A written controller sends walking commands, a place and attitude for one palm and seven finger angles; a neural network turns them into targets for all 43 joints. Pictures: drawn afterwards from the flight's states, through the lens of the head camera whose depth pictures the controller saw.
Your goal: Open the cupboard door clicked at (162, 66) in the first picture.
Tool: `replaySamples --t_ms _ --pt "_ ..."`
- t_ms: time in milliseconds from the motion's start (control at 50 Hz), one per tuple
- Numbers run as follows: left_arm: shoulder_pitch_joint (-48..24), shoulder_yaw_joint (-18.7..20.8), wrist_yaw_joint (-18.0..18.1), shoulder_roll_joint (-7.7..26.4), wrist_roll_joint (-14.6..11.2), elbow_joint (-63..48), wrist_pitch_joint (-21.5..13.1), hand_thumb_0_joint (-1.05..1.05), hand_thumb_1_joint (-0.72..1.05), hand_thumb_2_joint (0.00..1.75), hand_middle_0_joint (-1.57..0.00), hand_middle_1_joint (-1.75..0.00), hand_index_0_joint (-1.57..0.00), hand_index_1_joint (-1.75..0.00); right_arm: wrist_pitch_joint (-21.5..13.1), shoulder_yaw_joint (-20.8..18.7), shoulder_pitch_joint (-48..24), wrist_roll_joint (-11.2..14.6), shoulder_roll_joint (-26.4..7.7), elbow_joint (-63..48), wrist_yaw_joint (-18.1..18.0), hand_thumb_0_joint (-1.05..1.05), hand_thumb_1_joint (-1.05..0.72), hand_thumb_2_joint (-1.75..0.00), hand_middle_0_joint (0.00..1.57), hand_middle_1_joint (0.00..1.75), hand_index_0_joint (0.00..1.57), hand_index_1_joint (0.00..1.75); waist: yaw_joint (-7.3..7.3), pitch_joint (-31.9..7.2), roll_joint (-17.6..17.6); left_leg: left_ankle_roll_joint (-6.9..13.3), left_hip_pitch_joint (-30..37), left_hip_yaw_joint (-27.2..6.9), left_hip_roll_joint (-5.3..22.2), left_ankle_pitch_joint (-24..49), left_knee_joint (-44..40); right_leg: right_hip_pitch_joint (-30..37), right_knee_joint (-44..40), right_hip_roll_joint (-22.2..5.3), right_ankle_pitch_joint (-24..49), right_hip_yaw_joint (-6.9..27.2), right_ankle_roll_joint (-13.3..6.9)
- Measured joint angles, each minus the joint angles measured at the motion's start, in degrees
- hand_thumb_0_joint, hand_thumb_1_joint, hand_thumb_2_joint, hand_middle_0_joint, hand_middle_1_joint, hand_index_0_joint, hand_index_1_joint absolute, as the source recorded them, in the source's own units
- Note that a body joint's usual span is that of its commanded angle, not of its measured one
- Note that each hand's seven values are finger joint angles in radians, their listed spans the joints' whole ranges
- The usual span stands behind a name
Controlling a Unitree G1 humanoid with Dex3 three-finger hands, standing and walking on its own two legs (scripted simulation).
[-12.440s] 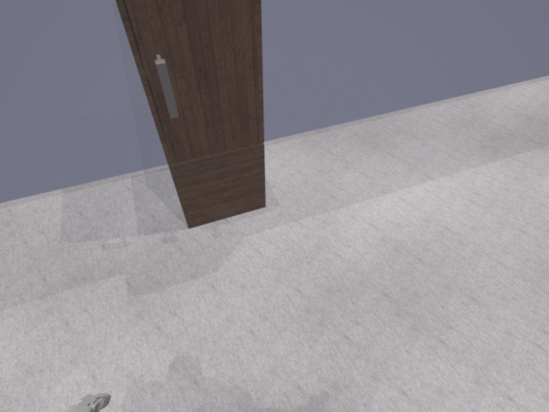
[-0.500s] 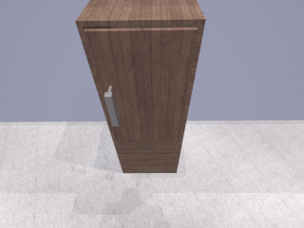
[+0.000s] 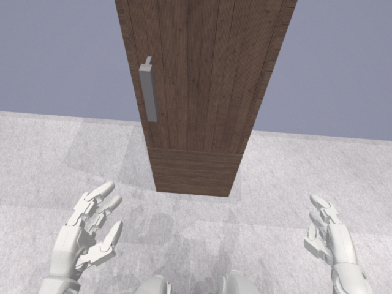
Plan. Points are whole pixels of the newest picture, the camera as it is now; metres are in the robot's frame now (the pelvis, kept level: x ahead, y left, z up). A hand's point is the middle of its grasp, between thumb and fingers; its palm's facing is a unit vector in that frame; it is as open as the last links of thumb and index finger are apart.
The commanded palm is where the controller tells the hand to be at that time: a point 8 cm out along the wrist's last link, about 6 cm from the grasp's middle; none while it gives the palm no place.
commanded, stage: raise the hand with hooked fingers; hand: left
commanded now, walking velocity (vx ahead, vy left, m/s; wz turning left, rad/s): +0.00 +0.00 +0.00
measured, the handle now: (151, 90) +0.59 +0.17 +0.04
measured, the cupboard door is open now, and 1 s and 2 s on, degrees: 0 0 0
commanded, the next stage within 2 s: move the hooked fingers beside the handle in 1.70 s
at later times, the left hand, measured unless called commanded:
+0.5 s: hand (77, 222) +0.23 +0.24 +0.04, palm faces +0.03 -1.00 -0.05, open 11.4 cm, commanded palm +0.20 +0.29 +0.04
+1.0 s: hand (54, 200) +0.26 +0.29 +0.05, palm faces +0.03 -1.00 -0.06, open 13.8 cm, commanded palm +0.24 +0.34 +0.06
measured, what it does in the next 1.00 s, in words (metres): stands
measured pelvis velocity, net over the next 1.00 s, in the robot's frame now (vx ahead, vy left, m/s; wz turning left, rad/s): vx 0.00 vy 0.03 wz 0.02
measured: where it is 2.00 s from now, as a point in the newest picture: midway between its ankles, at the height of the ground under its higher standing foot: outside the picture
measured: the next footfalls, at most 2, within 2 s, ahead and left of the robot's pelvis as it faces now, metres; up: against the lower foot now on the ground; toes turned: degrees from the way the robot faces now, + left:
none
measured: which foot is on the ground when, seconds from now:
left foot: down 0.00-1.00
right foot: down 0.00-1.00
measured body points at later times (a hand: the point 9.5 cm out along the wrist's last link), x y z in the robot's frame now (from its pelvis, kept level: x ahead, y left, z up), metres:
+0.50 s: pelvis -0.01 +0.02 +0.00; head +0.08 +0.03 +0.44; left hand +0.22 +0.29 +0.04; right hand +0.15 -0.22 -0.09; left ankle -0.01 +0.11 -0.65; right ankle +0.05 -0.09 -0.65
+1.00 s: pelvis +0.00 +0.03 +0.01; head +0.08 +0.05 +0.45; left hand +0.25 +0.34 +0.06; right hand +0.19 -0.20 -0.07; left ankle -0.01 +0.11 -0.65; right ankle +0.05 -0.09 -0.65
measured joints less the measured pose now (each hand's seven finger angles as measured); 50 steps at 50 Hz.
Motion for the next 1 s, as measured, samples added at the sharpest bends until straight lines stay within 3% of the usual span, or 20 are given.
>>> replaySamples --t_ms 80,140,200,300,380,480,600,800,1000 --pt "4.2 0.8 3.7 0.4 0.8 -5.2 5.2 0.01 0.54 0.75 -0.23 -0.53 -0.23 -0.53 1.8 1.3 -0.4 -0.3 1.6 -2.5 -0.9 0.01 -0.91 -0.90 0.20 0.30 0.19 0.30 1.34 0.7 1.0 0.0 -3.6 -1.9 0.5 -1.6 4.3 -2.3 2.5 0.1 -1.2 -1.8 -0.1" --pt "4.9 1.6 5.2 1.6 1.4 -9.5 4.8 0.01 0.47 0.72 -0.24 -0.58 -0.23 -0.58 2.4 3.5 0.4 -0.8 3.4 -1.8 -1.3 0.01 -0.90 -0.90 0.20 0.30 0.19 0.30 1.95 1.0 1.9 0.0 -5.8 -3.5 0.7 -2.0 6.1 -3.2 2.8 0.2 -1.2 -3.4 -0.2" --pt "2.1 2.1 3.9 2.9 0.9 -11.2 4.2 0.01 0.40 0.69 -0.24 -0.62 -0.23 -0.62 2.5 5.9 1.5 -0.9 4.9 0.5 -1.6 0.01 -0.90 -0.90 0.20 0.30 0.20 0.30 1.96 1.3 3.2 0.0 -7.7 -4.6 0.7 -1.9 7.1 -4.2 2.7 0.1 -0.8 -4.5 -0.2" --pt "-3.7 3.4 0.1 5.0 -1.0 -8.9 9.2 0.01 0.29 0.64 -0.25 -0.70 -0.24 -0.70 3.5 8.0 4.0 -0.1 6.8 3.9 -1.9 0.01 -0.90 -0.90 0.21 0.30 0.20 0.30 0.69 1.4 4.6 0.4 -8.8 -4.4 0.7 -1.2 6.6 -5.1 1.7 0.2 0.3 -4.3 0.3" --pt "-4.1 5.0 0.7 5.6 -2.0 -7.6 12.8 0.01 0.19 0.60 -0.26 -0.76 -0.25 -0.76 3.8 7.5 6.8 0.2 6.7 4.7 -2.2 0.01 -0.90 -0.90 0.21 0.30 0.20 0.30 -0.94 1.5 5.1 0.9 -7.1 -3.2 0.6 -0.3 4.1 -3.8 -0.5 0.3 1.4 -3.2 0.8" --pt "-3.2 6.4 2.7 5.6 -2.2 -6.7 10.3 0.01 0.08 0.55 -0.26 -0.83 -0.26 -0.83 3.1 5.8 9.3 0.1 4.5 5.0 -2.5 0.01 -0.90 -0.90 0.21 0.30 0.20 0.30 -1.94 1.0 4.7 1.4 -5.4 -2.3 0.2 0.5 1.7 -2.6 -2.5 0.1 2.2 -2.3 1.4" --pt "-4.5 7.4 1.6 6.6 -2.2 -3.8 7.8 0.00 -0.06 0.49 -0.27 -0.92 -0.27 -0.92 2.6 4.5 9.2 0.3 1.4 4.6 -2.9 0.01 -0.90 -0.90 0.20 0.30 0.20 0.30 -2.11 0.9 4.0 1.8 -4.9 -2.2 0.0 0.6 1.3 -1.9 -3.0 -0.1 2.3 -2.2 1.7" --pt "-8.6 9.5 -1.0 8.7 -3.1 -0.6 8.4 0.00 -0.30 0.39 -0.29 -1.07 -0.28 -1.07 2.5 5.3 6.9 0.4 1.4 2.6 -2.9 0.01 -0.90 -0.90 0.20 0.30 0.20 0.30 -1.56 1.3 3.6 1.8 -3.0 -2.9 -0.1 1.0 -0.1 0.6 -5.1 0.0 2.8 -2.8 1.9" --pt "-15.2 12.7 -5.0 11.3 -3.9 5.6 11.0 -0.01 -0.46 0.32 -0.30 -1.18 -0.30 -1.18 3.0 7.6 6.8 0.3 2.6 2.7 -2.8 0.01 -0.90 -0.90 0.21 0.30 0.20 0.30 -0.89 1.9 4.2 1.8 -2.0 -3.1 0.0 1.3 -1.2 1.8 -6.5 0.2 3.2 -3.0 2.0"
